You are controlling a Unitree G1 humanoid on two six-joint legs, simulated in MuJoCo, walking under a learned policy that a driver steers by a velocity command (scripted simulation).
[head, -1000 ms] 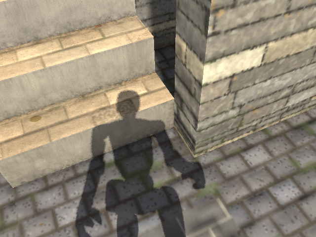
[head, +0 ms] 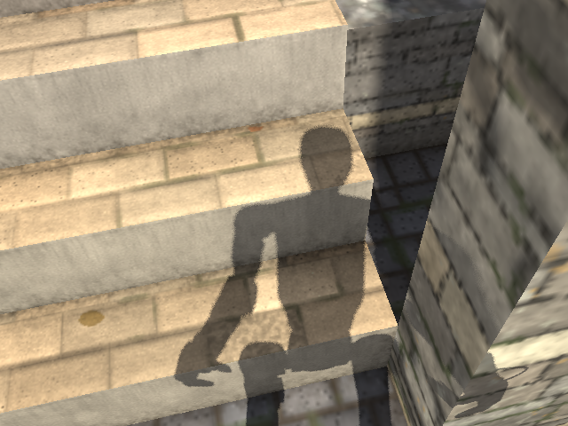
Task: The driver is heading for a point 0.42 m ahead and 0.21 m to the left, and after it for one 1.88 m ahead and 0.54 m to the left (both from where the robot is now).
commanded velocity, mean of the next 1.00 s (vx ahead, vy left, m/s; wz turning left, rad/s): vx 0.38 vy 0.00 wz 0.58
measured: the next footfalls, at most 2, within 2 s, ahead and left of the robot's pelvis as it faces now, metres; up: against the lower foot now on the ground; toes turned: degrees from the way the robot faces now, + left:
left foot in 0.22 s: +0.20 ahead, +0.14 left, +0.00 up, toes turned +12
right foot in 0.66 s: +0.34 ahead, +0.06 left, +0.00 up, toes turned +24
